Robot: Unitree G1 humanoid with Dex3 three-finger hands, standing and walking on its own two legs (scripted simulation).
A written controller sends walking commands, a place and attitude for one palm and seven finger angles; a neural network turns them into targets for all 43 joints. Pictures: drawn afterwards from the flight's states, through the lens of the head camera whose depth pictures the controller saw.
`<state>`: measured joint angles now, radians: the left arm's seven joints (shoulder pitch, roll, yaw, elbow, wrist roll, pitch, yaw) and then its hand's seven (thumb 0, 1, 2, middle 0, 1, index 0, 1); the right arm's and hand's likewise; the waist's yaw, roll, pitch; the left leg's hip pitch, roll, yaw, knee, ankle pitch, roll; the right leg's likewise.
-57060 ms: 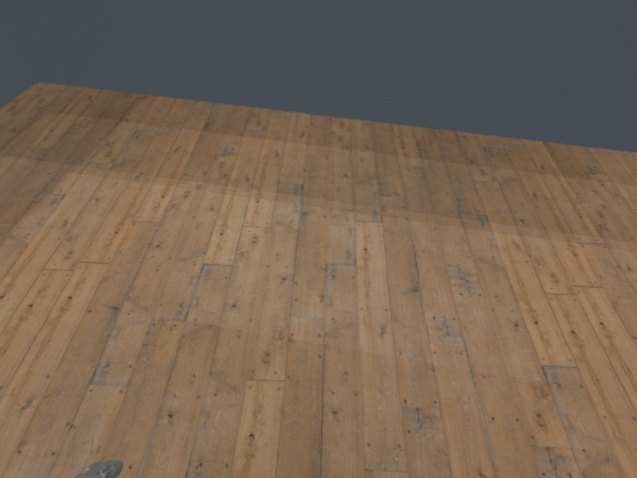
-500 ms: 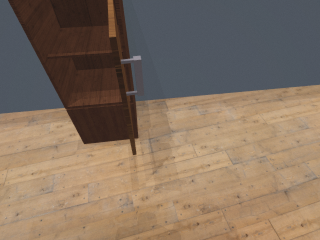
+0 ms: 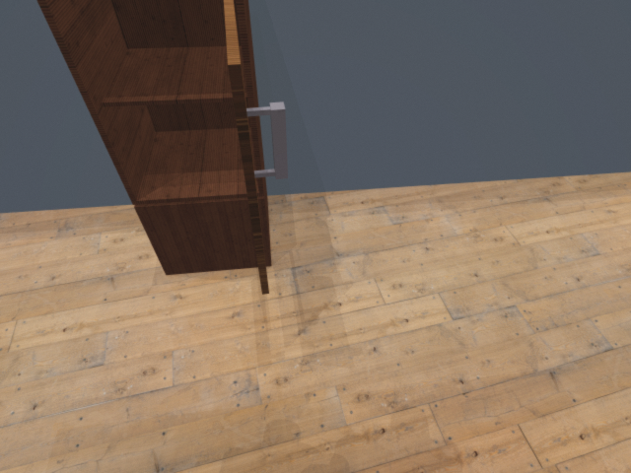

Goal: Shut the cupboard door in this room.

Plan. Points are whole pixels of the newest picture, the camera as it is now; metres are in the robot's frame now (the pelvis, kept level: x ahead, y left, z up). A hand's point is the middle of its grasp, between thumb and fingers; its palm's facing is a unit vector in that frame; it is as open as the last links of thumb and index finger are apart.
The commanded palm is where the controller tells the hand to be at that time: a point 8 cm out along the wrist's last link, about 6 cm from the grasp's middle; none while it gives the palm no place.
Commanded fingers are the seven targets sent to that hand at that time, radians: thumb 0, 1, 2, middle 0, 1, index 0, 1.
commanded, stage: look at it before walking up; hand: left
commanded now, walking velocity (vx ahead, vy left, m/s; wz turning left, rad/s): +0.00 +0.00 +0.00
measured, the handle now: (267, 144) +0.63 +0.13 +0.06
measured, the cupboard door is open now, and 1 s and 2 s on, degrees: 93 93 93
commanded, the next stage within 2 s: walk to a spot facing it in 1.26 s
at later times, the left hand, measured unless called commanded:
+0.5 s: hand out of the picture +0.02 +0.21 -0.17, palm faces +0.01 -0.97 -0.25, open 7.4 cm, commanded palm none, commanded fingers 0.00 0.90 0.90 -0.20 -0.30 -0.20 -0.30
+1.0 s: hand out of the picture +0.06 +0.23 -0.16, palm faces +0.00 -0.95 -0.30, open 7.4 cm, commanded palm none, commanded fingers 0.00 0.90 0.90 -0.20 -0.30 -0.20 -0.30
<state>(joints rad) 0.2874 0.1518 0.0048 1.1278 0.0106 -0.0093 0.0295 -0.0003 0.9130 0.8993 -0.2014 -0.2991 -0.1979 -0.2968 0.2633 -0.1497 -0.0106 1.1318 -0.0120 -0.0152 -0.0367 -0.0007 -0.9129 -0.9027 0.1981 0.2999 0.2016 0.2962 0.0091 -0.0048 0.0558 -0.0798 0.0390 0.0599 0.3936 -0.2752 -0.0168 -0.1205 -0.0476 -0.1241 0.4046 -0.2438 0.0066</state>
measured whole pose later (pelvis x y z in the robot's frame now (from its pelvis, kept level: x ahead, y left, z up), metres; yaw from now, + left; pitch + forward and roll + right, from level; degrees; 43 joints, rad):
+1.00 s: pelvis +0.00 +0.00 +0.00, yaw +0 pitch -1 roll +0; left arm 0.16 0.30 0.01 1.10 0.01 -0.02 0.01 0.00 0.91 0.90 -0.20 -0.30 -0.20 -0.30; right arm 0.15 -0.28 0.00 1.10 -0.02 -0.02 -0.01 0.00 -0.91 -0.90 0.20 0.30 0.20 0.30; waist 0.01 0.00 0.04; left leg -0.06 0.04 0.06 0.33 -0.24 -0.02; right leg -0.11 -0.05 -0.13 0.35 -0.22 0.01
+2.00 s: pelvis -0.02 -0.06 +0.00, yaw -16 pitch +1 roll +3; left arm 0.26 0.18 0.06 0.95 0.02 0.02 0.00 0.00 0.91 0.90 -0.20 -0.30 -0.20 -0.30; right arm 0.13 -0.24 -0.07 0.95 -0.02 0.05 -0.02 0.00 -0.91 -0.90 0.20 0.30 0.20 0.30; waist 0.03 0.01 0.11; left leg -0.50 0.06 -0.02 1.14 -0.34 -0.08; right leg -0.29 0.05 0.00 0.51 -0.23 -0.10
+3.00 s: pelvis +0.04 -0.07 -0.01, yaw -53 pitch -1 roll +1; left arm 0.16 0.22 0.04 0.87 0.02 0.01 -0.01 0.00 0.91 0.90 -0.20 -0.30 -0.20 -0.30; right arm 0.28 -0.25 -0.06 0.93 -0.03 0.05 0.01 0.01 -0.91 -0.90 0.20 0.30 0.20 0.30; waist -0.03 0.02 0.10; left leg -0.49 0.14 0.06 1.16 -0.41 -0.08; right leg -0.29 0.02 -0.04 0.60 -0.29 -0.05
